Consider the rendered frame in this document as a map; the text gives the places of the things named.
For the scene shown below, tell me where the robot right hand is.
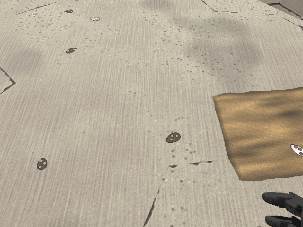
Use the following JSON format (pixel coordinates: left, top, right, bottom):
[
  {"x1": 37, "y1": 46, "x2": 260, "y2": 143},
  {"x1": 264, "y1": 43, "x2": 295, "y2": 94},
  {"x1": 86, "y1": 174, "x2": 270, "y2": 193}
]
[{"x1": 258, "y1": 192, "x2": 303, "y2": 227}]

